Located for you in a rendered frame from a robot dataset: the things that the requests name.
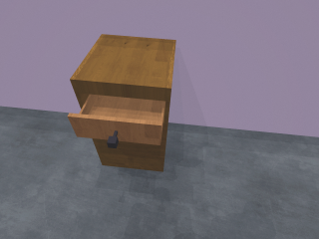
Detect cabinet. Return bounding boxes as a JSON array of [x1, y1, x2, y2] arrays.
[[70, 34, 176, 172]]

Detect handle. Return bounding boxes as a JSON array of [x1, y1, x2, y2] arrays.
[[107, 130, 119, 148]]

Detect drawer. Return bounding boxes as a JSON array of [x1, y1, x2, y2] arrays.
[[68, 94, 165, 145]]

